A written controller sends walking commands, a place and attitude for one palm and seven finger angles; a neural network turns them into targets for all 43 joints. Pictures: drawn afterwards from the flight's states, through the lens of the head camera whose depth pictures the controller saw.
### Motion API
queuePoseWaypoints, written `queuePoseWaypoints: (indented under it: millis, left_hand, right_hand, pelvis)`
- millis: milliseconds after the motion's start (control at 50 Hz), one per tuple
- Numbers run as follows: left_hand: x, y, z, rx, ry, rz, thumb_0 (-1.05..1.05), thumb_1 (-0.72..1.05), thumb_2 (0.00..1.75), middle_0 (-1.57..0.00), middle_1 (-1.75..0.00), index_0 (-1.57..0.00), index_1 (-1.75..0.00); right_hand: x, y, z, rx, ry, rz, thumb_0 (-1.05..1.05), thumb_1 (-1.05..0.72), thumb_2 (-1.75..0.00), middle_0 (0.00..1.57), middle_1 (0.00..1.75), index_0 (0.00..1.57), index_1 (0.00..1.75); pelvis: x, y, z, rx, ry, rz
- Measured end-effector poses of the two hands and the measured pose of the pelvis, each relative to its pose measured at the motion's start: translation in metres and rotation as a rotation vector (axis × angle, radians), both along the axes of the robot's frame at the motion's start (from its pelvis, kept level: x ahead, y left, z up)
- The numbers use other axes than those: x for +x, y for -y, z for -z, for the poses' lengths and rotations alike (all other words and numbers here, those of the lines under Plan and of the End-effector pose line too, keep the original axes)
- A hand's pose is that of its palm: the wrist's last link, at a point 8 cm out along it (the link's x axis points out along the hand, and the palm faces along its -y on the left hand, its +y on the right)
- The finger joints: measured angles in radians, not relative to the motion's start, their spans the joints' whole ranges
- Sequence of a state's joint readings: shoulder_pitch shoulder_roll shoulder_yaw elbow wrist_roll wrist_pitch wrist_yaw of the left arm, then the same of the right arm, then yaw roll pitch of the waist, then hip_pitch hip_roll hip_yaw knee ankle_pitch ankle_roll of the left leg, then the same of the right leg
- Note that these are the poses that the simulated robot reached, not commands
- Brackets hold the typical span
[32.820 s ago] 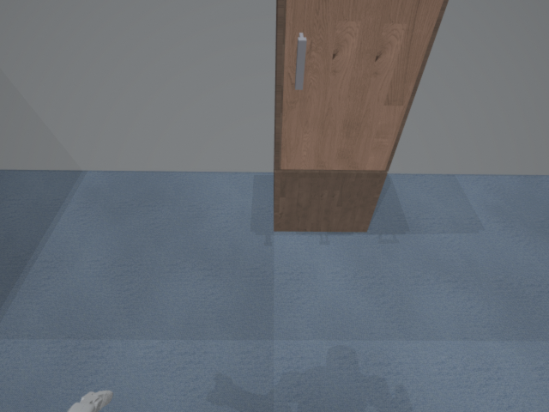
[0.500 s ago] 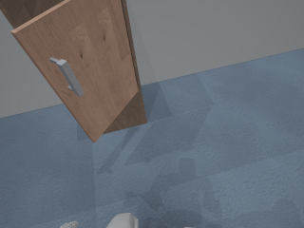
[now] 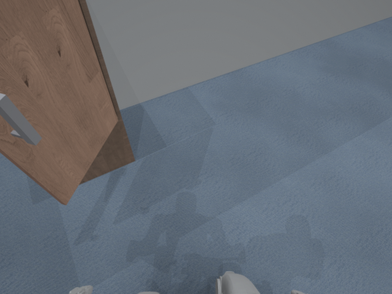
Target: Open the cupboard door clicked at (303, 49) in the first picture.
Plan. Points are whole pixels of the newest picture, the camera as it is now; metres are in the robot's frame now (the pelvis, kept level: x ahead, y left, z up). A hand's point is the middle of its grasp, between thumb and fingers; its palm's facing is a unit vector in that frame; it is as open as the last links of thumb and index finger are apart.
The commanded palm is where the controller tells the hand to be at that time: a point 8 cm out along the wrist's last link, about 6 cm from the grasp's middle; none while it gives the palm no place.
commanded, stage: walk to a spot facing it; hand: left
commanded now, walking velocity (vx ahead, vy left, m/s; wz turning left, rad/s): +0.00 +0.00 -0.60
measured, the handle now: (8, 119) +0.40 +0.43 +0.06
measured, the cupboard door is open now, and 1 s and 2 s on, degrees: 45 45 45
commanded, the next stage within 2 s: turn to face it in 1.72 s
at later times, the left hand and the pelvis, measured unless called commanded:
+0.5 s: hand (145, 268) +0.18 +0.13 -0.17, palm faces -0.29 -0.93 -0.22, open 7.4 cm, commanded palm none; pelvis +0.04 -0.03 +0.00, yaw -19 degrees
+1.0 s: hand (235, 194) +0.39 -0.08 -0.17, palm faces -0.62 -0.75 -0.23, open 7.4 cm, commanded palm none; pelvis +0.15 -0.15 -0.02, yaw -37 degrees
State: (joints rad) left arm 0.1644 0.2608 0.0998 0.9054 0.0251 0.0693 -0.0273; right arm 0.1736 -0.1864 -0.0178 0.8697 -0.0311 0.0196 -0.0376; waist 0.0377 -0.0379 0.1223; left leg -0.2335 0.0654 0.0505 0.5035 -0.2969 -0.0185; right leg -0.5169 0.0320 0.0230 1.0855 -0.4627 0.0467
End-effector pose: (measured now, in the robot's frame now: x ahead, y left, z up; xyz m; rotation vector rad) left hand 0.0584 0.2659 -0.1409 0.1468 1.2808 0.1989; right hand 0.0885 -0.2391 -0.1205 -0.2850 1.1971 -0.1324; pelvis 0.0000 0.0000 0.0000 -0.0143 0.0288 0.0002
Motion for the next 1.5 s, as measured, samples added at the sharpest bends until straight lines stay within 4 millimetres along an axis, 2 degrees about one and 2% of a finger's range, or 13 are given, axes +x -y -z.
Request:
queuePoseWaypoints:
  millis: [80, 220, 380, 520, 660, 780, 880, 940, 1020, 1140, 1260, 1420, 1500]
  left_hand:
    - [0.033, 0.009, -0.007, 0.019, 0.014, 0.088, 0.01, 0.91, 0.9, -0.19, -0.3, -0.2, -0.3]
    - [0.089, 0.048, -0.009, 0.077, 0.077, 0.248, 0.01, 0.91, 0.9, -0.19, -0.3, -0.2, -0.3]
    - [0.107, 0.08, -0.013, 0.052, 0.042, 0.34, 0.0, 0.9, 0.9, -0.2, -0.3, -0.2, -0.3]
    - [0.13, 0.084, 0.003, -0.014, 0.031, 0.385, 0.01, 0.9, 0.9, -0.2, -0.3, -0.2, -0.3]
    - [0.188, 0.102, -0.002, -0.051, 0.046, 0.479, 0.01, 0.9, 0.9, -0.2, -0.3, -0.2, -0.3]
    - [0.253, 0.155, -0.01, -0.061, 0.081, 0.6, 0.01, 0.91, 0.9, -0.19, -0.3, -0.19, -0.3]
    - [0.31, 0.232, -0.006, -0.059, 0.104, 0.744, 0.01, 0.91, 0.9, -0.19, -0.3, -0.19, -0.3]
    - [0.341, 0.279, 0.001, -0.057, 0.175, 0.801, 0.01, 0.91, 0.9, -0.19, -0.3, -0.2, -0.3]
    - [0.351, 0.311, -0.004, -0.047, 0.189, 0.798, 0.0, 0.91, 0.9, -0.19, -0.3, -0.2, -0.3]
    - [0.345, 0.328, -0.014, -0.012, 0.065, 0.804, 0.0, 0.92, 0.9, -0.2, -0.3, -0.2, -0.3]
    - [0.357, 0.331, -0.015, 0.011, -0.02, 0.764, 0.0, 0.92, 0.9, -0.2, -0.3, -0.2, -0.3]
    - [0.388, 0.337, 0.008, 0.037, -0.171, 0.714, 0.0, 0.91, 0.9, -0.2, -0.3, -0.2, -0.3]
    - [0.43, 0.362, 0.017, 0.042, -0.212, 0.766, 0.01, 0.91, 0.9, -0.2, -0.3, -0.2, -0.3]
  right_hand:
    - [-0.034, 0.013, 0.008, 0.019, -0.054, 0.087, 0.0, -0.9, -0.9, 0.2, 0.3, 0.2, 0.3]
    - [-0.08, 0.055, 0.037, 0.048, -0.121, 0.266, 0.0, -0.9, -0.9, 0.21, 0.3, 0.2, 0.3]
    - [-0.066, 0.074, 0.012, 0.029, -0.042, 0.357, 0.0, -0.9, -0.9, 0.2, 0.3, 0.2, 0.3]
    - [-0.043, 0.06, 0.003, 0.006, 0.061, 0.393, 0.0, -0.9, -0.9, 0.2, 0.3, 0.2, 0.3]
    - [-0.074, 0.037, -0.004, 0.013, -0.009, 0.474, 0.0, -0.9, -0.9, 0.2, 0.3, 0.2, 0.3]
    - [-0.117, 0.022, 0.0, 0.072, -0.156, 0.611, 0.0, -0.9, -0.9, 0.2, 0.3, 0.2, 0.3]
    - [-0.148, 0.022, 0.016, 0.137, -0.266, 0.749, 0.0, -0.9, -0.9, 0.2, 0.3, 0.2, 0.3]
    - [-0.156, 0.033, 0.033, 0.182, -0.324, 0.807, 0.0, -0.9, -0.9, 0.2, 0.3, 0.2, 0.3]
    - [-0.125, 0.077, 0.035, 0.178, -0.285, 0.833, 0.01, -0.9, -0.9, 0.2, 0.3, 0.2, 0.3]
    - [-0.029, 0.167, 0.016, 0.105, -0.031, 0.816, 0.01, -0.9, -0.9, 0.2, 0.3, 0.2, 0.3]
    - [0.064, 0.235, 0.003, 0.067, 0.132, 0.774, 0.0, -0.9, -0.9, 0.2, 0.3, 0.2, 0.3]
    - [0.181, 0.303, 0.001, 0.013, 0.245, 0.721, 0.0, -0.9, -0.9, 0.2, 0.3, 0.2, 0.3]
    - [0.196, 0.312, 0.003, -0.017, 0.257, 0.769, 0.0, -0.9, -0.9, 0.2, 0.3, 0.2, 0.3]
  pelvis:
    - [0.005, 0.008, 0.0, -0.002, -0.002, 0.062]
    - [0.013, 0.033, 0.016, 0.016, 0.006, 0.163]
    - [0.022, 0.04, 0.001, 0.047, 0.0, 0.268]
    - [0.046, 0.029, 0.007, 0.019, -0.006, 0.342]
    - [0.077, 0.036, -0.001, -0.004, -0.008, 0.421]
    - [0.104, 0.062, -0.003, 0.002, -0.013, 0.512]
    - [0.13, 0.1, 0.01, 0.018, -0.007, 0.595]
    - [0.143, 0.131, 0.026, 0.023, 0.007, 0.627]
    - [0.157, 0.158, 0.019, 0.021, 0.029, 0.652]
    - [0.188, 0.194, -0.002, 0.04, 0.016, 0.712]
    - [0.235, 0.229, -0.006, 0.03, 0.007, 0.752]
    - [0.319, 0.275, 0.011, 0.018, 0.014, 0.803]
    - [0.352, 0.295, 0.015, 0.016, 0.035, 0.853]
